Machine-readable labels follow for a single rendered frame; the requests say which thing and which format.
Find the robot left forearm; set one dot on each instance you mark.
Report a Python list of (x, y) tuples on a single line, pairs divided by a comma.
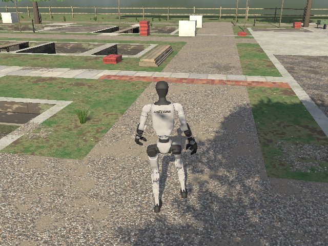
[(138, 133)]

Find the robot left upper arm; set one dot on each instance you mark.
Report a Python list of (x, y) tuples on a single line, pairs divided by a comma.
[(144, 115)]

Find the humanoid robot head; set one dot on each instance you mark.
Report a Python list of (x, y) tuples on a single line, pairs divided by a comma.
[(162, 90)]

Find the right robot hand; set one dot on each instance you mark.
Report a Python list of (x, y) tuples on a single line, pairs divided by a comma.
[(194, 147)]

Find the robot torso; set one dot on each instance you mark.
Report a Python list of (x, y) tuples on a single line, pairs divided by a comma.
[(163, 124)]

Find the robot right forearm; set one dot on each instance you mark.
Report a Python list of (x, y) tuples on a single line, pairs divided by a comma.
[(189, 135)]

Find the robot right upper arm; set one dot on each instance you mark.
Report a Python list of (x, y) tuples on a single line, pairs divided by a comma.
[(181, 115)]

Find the left robot hand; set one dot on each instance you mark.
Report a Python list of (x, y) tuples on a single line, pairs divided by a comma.
[(138, 142)]

